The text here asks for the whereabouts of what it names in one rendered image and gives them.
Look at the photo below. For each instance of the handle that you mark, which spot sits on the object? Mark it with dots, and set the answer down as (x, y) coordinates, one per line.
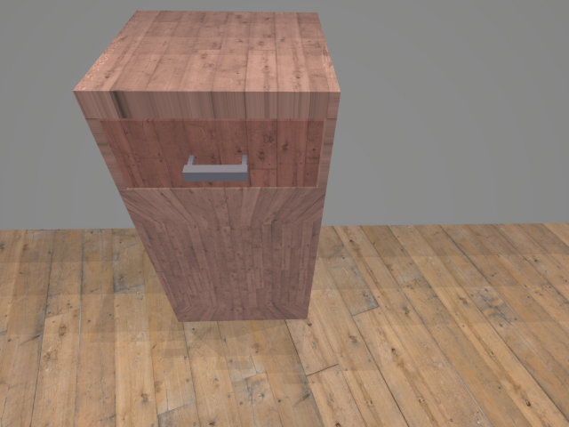
(193, 172)

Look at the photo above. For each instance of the cabinet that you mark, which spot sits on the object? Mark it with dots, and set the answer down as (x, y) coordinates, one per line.
(221, 254)

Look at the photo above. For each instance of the drawer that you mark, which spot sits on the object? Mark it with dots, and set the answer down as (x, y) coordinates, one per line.
(151, 152)

